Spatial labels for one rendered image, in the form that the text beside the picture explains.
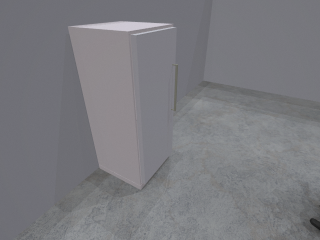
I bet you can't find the handle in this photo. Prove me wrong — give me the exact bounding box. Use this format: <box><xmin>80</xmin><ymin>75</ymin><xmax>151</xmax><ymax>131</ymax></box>
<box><xmin>171</xmin><ymin>64</ymin><xmax>178</xmax><ymax>111</ymax></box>

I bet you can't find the fridge door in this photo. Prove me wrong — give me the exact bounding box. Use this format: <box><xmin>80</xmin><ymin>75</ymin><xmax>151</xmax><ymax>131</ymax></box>
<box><xmin>130</xmin><ymin>27</ymin><xmax>177</xmax><ymax>184</ymax></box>

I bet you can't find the robot left foot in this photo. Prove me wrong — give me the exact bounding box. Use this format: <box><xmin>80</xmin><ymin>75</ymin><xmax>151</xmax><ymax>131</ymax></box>
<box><xmin>310</xmin><ymin>218</ymin><xmax>320</xmax><ymax>230</ymax></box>

